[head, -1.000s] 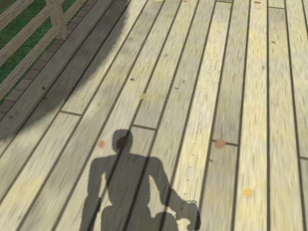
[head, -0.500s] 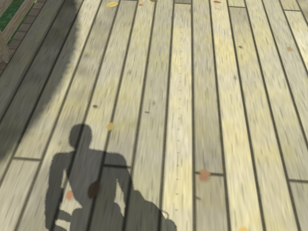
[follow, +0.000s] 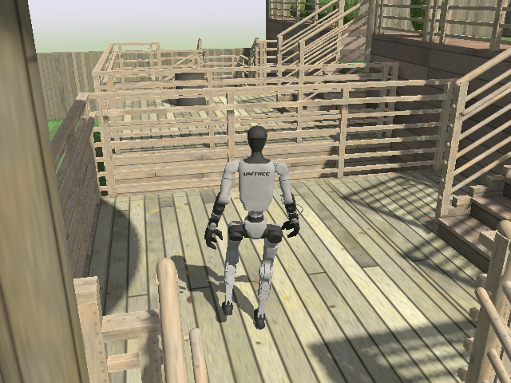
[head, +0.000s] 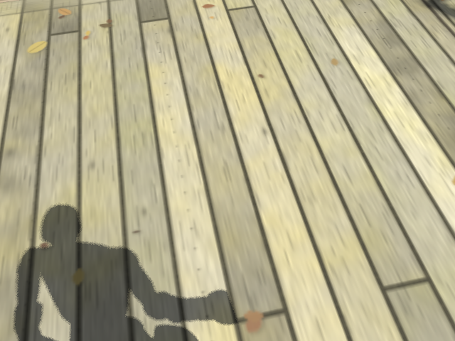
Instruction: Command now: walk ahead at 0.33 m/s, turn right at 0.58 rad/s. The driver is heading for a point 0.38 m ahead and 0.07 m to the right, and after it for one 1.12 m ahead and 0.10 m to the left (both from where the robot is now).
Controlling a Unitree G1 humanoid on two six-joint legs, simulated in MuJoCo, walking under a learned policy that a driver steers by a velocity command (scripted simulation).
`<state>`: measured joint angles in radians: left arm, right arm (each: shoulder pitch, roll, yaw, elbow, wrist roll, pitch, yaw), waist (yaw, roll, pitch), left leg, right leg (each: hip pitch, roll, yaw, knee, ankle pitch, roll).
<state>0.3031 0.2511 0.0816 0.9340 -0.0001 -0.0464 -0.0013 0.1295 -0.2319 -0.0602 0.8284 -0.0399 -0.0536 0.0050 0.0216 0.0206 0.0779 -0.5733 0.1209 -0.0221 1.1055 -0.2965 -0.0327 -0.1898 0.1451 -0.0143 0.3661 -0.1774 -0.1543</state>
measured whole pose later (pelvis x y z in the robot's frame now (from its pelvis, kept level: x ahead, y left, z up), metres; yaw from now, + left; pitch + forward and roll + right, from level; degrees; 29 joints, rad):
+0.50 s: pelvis +0.16 +0.04 +0.00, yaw -19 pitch -1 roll -1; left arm 0.22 0.32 0.09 0.78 0.02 0.06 -0.01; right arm 0.14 -0.25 -0.02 0.74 -0.02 0.00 -0.04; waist 0.02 -0.04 0.10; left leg -0.33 0.01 0.09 0.45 -0.11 0.05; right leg -0.47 0.08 0.05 1.19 -0.46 0.01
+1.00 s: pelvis +0.16 +0.04 +0.00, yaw -9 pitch +0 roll +0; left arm 0.18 0.25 0.03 0.78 0.02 0.02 0.03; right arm 0.26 -0.28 -0.06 0.78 -0.01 0.07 0.03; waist -0.01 0.01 0.05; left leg -0.33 -0.01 0.04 0.77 -0.46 0.00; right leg -0.20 -0.04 -0.10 0.48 -0.28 -0.01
